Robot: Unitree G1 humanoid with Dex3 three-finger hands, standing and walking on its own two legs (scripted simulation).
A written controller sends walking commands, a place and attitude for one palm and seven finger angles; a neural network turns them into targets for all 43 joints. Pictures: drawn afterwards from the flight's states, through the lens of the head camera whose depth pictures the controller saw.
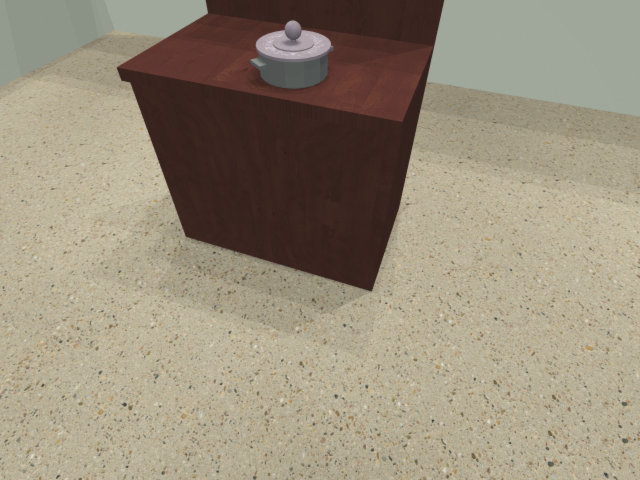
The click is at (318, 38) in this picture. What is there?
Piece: lid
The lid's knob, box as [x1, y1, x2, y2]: [285, 21, 301, 39]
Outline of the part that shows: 289,21 285,25 285,34 289,38 295,39 299,36 301,29 296,21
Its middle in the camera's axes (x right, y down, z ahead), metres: -0.08 -0.56 +1.03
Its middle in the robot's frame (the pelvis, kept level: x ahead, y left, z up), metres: +1.16 +0.13 +0.10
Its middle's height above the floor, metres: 0.87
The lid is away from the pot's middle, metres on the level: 0.00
